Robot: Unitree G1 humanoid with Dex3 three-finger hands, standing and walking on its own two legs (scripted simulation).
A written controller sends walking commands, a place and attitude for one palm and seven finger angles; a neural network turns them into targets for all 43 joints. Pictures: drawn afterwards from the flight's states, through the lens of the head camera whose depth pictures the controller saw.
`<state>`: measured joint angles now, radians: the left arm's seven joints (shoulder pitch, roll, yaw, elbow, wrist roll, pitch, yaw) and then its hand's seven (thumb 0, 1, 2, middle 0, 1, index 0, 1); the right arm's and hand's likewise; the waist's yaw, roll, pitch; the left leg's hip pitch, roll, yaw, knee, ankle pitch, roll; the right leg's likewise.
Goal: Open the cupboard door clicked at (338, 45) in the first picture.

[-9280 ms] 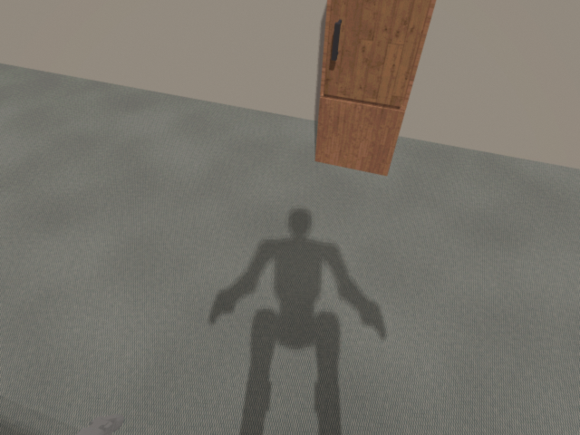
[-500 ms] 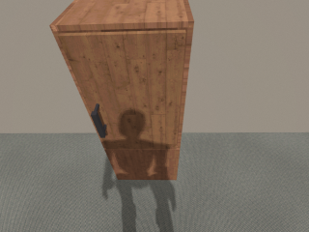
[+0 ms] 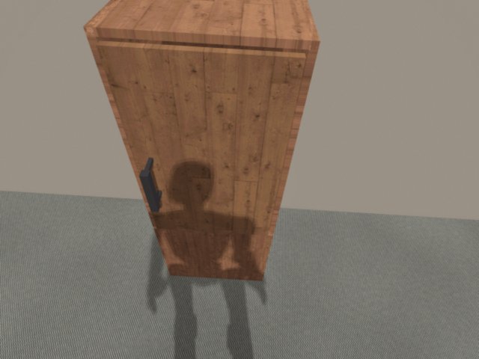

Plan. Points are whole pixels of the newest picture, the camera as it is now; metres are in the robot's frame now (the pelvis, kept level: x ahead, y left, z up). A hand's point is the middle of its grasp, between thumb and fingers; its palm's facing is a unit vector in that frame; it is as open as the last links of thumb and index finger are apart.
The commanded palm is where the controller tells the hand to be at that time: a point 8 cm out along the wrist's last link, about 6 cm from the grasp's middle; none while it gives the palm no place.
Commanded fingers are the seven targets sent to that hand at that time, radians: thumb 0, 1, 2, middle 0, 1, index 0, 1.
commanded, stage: look again from close up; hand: left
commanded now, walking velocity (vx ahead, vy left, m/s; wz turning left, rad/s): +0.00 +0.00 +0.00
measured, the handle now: (152, 185) +0.51 +0.25 -0.09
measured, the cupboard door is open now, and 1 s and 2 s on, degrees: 0 0 0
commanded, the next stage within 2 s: raise the hand with hooked fingers in 0.46 s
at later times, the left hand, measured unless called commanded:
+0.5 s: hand out of the picture +0.00 +0.20 -0.17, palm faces +0.01 -0.98 -0.20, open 7.4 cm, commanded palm none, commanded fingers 0.00 0.90 0.90 -0.20 -0.30 -0.20 -0.30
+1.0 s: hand out of the picture +0.10 +0.21 -0.10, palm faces +0.04 -1.00 +0.03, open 8.7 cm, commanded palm +0.11 +0.27 -0.07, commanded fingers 0.00 0.36 0.67 -0.24 -0.64 -0.24 -0.64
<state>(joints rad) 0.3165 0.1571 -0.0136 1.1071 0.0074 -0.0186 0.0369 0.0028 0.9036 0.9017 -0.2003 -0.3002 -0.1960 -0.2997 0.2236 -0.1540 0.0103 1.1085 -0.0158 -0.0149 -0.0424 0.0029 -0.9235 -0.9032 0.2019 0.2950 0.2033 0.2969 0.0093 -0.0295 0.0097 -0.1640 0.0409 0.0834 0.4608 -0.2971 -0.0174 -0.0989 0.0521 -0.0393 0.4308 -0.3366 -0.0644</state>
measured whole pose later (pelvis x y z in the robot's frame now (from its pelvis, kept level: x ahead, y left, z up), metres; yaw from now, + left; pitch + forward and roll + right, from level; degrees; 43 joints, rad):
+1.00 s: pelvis -0.09 +0.01 -0.10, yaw +3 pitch +15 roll +0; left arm 0.32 0.20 0.18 0.32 -0.27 -0.55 -0.39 0.01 0.58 0.77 -0.22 -0.50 -0.22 -0.50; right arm 0.13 -0.29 -0.07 0.51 0.01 -0.23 -0.01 0.01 -0.91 -0.90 0.20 0.30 0.20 0.30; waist 0.02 -0.05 -0.15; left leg -0.96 0.03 0.04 1.17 -0.47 0.01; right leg -0.89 0.00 -0.09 1.20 -0.57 -0.07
